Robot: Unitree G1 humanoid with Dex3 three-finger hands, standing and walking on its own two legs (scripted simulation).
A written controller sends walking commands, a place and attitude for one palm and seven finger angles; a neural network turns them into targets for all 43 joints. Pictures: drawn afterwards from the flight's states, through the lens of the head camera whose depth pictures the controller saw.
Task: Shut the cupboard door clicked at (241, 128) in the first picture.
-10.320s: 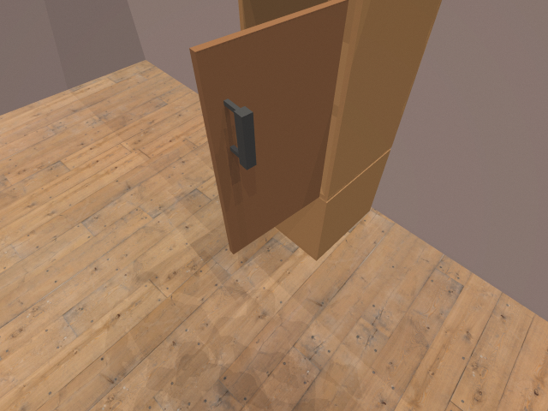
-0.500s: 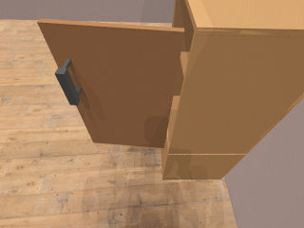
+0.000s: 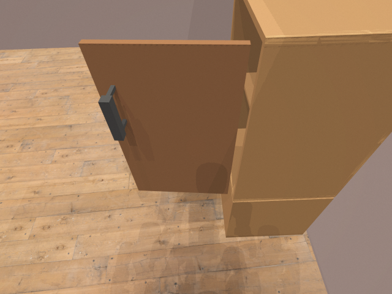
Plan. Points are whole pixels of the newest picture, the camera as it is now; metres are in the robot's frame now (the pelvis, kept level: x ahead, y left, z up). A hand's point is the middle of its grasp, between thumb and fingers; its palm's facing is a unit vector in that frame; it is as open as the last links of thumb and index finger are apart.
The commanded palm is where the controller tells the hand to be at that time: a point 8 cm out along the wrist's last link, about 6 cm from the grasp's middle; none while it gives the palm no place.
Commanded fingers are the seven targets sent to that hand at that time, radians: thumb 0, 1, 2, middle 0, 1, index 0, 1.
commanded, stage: look again from close up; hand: left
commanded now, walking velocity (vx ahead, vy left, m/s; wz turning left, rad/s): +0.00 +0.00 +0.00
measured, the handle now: (116, 113) +0.49 +0.24 +0.09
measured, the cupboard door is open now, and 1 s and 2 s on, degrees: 85 85 85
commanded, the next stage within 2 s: shuffle to correct the standing spot in 0.62 s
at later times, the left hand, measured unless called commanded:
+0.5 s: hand out of the picture +0.04 +0.14 -0.17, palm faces -0.02 -0.98 -0.21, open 7.3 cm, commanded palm none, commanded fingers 0.00 0.90 0.90 -0.20 -0.30 -0.20 -0.30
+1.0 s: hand out of the picture +0.04 +0.13 -0.17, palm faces +0.07 -0.97 -0.24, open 7.3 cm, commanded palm none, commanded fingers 0.00 0.90 0.90 -0.20 -0.30 -0.20 -0.30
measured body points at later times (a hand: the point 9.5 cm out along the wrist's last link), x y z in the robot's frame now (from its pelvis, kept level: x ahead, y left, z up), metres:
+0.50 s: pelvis +0.02 -0.04 +0.01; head +0.04 -0.05 +0.46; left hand +0.04 +0.19 -0.15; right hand +0.03 -0.27 -0.15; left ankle +0.02 +0.06 -0.73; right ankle -0.02 -0.17 -0.73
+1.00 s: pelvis +0.04 -0.05 +0.00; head +0.06 -0.06 +0.45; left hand +0.03 +0.18 -0.15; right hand +0.08 -0.30 -0.16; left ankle +0.02 +0.06 -0.73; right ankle -0.02 -0.17 -0.73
